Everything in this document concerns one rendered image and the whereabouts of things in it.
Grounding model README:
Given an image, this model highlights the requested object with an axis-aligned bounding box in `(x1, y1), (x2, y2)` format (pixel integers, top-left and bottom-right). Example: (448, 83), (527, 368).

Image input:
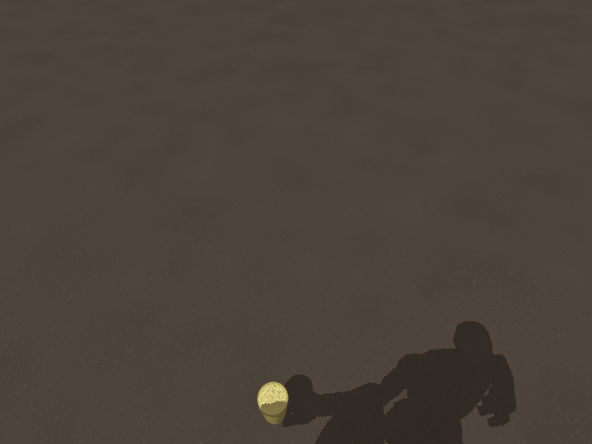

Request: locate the cup
(257, 382), (289, 424)

